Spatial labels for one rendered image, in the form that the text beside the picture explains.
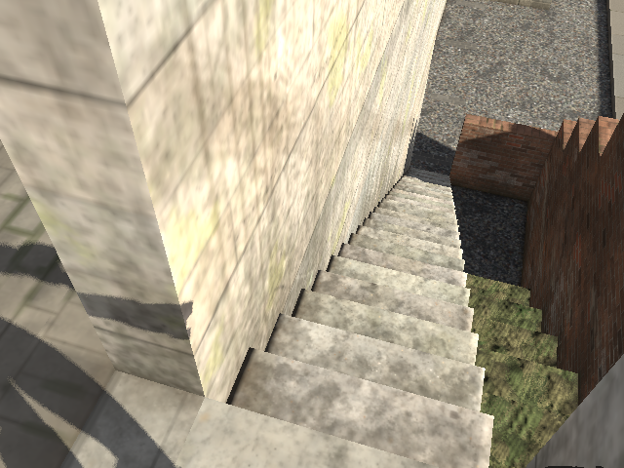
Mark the stairs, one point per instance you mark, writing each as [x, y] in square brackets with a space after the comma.
[380, 352]

